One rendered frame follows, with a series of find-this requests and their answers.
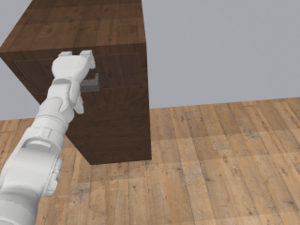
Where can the robot left forearm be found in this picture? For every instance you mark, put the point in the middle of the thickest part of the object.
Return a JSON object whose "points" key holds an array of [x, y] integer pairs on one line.
{"points": [[51, 123]]}

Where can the drawer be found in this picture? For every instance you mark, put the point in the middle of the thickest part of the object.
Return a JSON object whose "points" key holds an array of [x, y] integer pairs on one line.
{"points": [[115, 70]]}

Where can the left robot hand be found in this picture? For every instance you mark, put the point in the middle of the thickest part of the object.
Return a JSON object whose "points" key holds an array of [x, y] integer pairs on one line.
{"points": [[75, 67]]}

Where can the handle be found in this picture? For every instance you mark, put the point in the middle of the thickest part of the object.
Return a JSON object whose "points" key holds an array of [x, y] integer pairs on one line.
{"points": [[90, 85]]}

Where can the left robot upper arm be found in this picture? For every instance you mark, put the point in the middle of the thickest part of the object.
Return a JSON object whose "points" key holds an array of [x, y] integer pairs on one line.
{"points": [[31, 175]]}

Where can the cabinet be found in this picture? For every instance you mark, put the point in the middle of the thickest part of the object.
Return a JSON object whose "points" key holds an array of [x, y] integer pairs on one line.
{"points": [[115, 124]]}

